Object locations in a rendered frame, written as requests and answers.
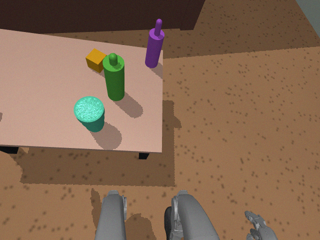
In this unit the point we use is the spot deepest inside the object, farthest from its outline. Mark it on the right robot hand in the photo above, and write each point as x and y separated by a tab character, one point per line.
261	231

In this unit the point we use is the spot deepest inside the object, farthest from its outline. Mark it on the coffee table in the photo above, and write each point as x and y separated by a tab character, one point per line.
43	76

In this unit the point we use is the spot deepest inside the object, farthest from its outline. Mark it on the sofa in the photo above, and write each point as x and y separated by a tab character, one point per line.
77	16

